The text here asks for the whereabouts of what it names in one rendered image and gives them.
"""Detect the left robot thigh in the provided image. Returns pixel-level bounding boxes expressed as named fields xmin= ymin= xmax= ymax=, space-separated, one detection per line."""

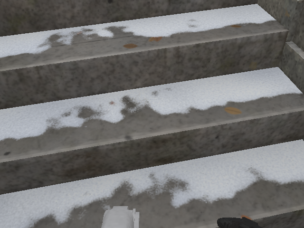
xmin=101 ymin=206 xmax=140 ymax=228

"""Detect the right robot hand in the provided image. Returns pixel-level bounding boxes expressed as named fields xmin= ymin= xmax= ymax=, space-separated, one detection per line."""
xmin=217 ymin=217 xmax=262 ymax=228

